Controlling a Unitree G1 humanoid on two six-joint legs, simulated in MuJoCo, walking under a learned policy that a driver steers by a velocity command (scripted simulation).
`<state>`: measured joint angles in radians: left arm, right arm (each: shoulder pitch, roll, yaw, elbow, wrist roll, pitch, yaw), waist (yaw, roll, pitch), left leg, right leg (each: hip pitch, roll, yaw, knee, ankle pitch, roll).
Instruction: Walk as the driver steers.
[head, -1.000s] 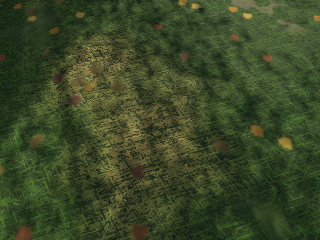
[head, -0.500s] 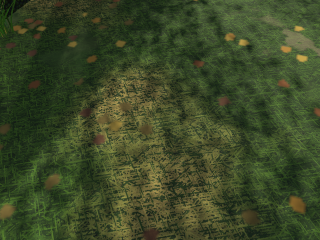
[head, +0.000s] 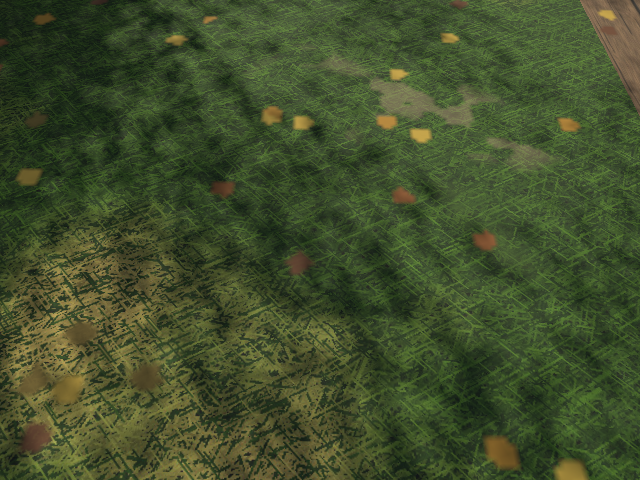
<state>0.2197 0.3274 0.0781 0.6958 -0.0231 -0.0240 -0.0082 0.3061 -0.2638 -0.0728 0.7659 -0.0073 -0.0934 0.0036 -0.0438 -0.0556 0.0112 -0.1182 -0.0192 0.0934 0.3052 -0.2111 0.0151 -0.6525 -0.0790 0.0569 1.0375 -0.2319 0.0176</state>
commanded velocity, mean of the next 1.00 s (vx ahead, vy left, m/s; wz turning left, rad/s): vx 0.50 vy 0.00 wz -0.13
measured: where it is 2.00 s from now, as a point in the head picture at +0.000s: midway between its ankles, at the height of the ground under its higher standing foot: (331, 241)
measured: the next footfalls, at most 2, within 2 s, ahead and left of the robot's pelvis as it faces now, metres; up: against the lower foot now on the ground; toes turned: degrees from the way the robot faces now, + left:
right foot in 0.24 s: +0.29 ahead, -0.16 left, +0.00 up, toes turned -12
left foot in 0.80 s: +0.64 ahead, -0.03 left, +0.00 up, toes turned -10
